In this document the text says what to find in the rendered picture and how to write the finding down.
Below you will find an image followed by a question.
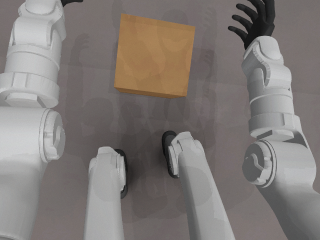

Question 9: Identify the robot right upper arm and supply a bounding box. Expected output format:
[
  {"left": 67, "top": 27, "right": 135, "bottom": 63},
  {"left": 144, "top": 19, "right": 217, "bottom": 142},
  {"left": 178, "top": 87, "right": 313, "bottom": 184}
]
[{"left": 242, "top": 139, "right": 320, "bottom": 240}]

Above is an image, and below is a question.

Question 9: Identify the robot left thigh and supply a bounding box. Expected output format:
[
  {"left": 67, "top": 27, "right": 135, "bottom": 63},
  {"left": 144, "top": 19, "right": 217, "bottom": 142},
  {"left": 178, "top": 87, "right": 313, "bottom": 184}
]
[{"left": 82, "top": 152, "right": 126, "bottom": 240}]

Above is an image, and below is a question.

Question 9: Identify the right robot foot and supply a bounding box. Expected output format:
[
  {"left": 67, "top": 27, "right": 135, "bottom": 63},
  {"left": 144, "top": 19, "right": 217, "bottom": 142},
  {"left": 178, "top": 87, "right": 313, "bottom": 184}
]
[{"left": 161, "top": 130, "right": 179, "bottom": 179}]

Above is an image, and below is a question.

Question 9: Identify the robot right forearm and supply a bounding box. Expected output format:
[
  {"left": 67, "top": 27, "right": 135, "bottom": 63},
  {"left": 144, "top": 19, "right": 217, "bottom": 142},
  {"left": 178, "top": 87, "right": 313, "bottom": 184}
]
[{"left": 241, "top": 36, "right": 317, "bottom": 175}]

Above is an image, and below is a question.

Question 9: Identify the robot left upper arm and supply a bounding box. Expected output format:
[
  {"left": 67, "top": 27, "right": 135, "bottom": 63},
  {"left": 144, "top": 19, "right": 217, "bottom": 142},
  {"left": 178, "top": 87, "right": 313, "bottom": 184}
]
[{"left": 0, "top": 106, "right": 66, "bottom": 240}]

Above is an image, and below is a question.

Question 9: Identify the robot left forearm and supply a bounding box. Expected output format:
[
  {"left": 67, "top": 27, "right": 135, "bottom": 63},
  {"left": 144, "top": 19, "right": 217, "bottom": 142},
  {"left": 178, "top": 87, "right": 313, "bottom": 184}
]
[{"left": 0, "top": 0, "right": 67, "bottom": 109}]

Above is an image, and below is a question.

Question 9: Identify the carton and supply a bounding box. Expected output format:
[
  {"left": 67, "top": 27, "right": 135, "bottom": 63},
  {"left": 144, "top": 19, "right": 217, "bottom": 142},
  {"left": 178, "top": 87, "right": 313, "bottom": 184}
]
[{"left": 114, "top": 13, "right": 196, "bottom": 99}]

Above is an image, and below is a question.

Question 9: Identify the robot right hand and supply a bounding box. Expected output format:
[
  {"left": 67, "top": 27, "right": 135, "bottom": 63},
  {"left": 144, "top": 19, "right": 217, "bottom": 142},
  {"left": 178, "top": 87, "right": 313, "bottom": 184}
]
[{"left": 228, "top": 0, "right": 276, "bottom": 50}]

